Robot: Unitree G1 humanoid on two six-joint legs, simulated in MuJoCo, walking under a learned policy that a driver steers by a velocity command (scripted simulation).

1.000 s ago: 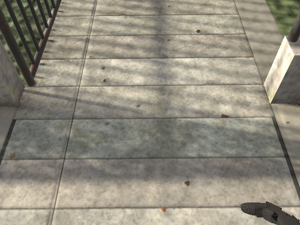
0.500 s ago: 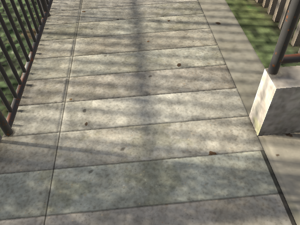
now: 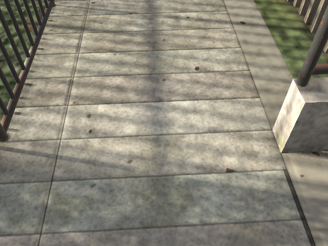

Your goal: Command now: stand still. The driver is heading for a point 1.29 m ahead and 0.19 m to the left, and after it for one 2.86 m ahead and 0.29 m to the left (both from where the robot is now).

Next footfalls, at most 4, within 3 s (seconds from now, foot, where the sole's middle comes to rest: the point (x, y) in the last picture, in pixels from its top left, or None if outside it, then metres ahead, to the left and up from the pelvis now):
0.50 left None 0.12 0.16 -0.77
0.94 right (182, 233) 0.56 -0.04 -0.77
1.42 left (148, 143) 1.03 0.12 -0.77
1.86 right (180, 85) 1.47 -0.06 -0.77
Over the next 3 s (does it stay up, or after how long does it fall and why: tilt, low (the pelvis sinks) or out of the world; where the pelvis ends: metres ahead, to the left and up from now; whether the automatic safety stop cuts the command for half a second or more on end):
stays up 2.27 0.34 0.00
